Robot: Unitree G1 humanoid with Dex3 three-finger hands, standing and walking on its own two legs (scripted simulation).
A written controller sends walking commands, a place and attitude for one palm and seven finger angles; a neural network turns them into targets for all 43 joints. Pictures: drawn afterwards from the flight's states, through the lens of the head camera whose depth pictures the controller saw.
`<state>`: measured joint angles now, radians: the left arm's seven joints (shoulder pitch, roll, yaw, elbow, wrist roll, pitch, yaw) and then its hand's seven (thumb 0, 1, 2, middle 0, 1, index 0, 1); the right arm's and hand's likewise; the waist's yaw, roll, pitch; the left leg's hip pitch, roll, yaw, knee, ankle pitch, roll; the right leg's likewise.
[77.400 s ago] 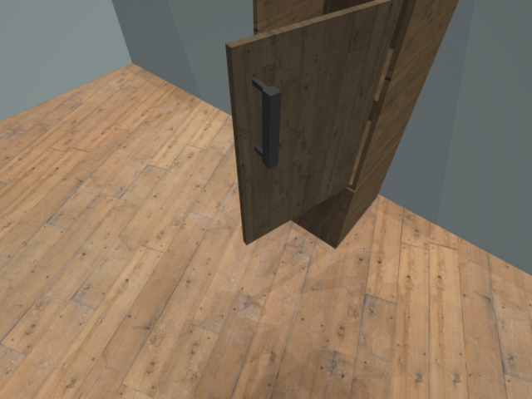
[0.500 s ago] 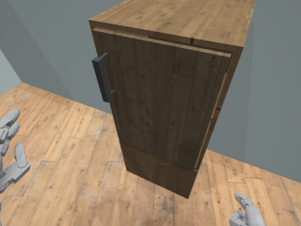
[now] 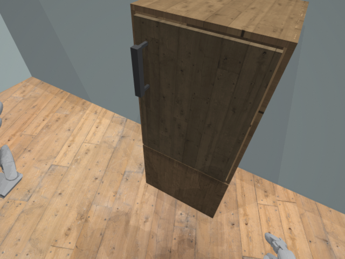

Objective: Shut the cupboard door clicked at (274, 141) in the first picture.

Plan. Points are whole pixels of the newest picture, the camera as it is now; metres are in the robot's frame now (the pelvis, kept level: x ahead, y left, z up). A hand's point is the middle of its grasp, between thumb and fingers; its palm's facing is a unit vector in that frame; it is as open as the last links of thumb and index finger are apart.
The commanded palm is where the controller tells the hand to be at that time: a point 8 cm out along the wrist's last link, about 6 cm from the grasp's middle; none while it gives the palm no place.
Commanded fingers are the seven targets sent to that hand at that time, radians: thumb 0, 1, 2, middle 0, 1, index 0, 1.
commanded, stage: step back with the hand held close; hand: left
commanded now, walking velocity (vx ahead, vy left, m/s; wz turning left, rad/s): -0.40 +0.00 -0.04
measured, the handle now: (142, 70) +0.64 +0.14 +0.11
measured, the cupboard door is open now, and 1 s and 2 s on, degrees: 0 0 0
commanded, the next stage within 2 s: stop stepping back and stand still in 0.74 s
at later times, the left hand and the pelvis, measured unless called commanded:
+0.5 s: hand (17, 204) +0.15 +0.24 +0.19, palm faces +0.33 -0.84 -0.44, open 7.4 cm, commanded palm +0.09 +0.29 +0.20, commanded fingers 0.00 0.90 0.90 -0.20 -0.30 -0.20 -0.30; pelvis -0.06 -0.01 +0.01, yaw -1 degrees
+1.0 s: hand out of the picture +0.07 +0.26 +0.19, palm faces +0.28 -0.82 -0.50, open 7.4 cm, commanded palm +0.01 +0.31 +0.20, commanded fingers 0.00 0.90 0.90 -0.20 -0.30 -0.20 -0.30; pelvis -0.15 +0.01 +0.01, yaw -3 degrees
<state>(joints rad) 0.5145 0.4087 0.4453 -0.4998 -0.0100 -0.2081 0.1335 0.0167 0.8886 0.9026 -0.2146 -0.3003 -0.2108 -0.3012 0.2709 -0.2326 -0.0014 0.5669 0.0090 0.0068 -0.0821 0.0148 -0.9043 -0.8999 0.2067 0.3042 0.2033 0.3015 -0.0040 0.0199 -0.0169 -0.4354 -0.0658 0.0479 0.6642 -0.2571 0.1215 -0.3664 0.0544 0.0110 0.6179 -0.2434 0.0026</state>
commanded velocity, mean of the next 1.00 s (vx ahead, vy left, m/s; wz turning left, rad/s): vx -0.28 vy -0.02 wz -0.03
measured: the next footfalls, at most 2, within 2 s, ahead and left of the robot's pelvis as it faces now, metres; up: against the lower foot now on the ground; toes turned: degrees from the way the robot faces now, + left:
right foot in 0.34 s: -0.03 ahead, -0.14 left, +0.00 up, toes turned +0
left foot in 0.80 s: -0.08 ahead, +0.12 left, +0.00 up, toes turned -3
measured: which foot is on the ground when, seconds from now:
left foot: down 0.00-0.60, up 0.62-0.78, down 0.80-1.00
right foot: down 0.00-0.14, up 0.16-0.32, down 0.34-0.86, up 0.88-0.98, down 1.00-1.00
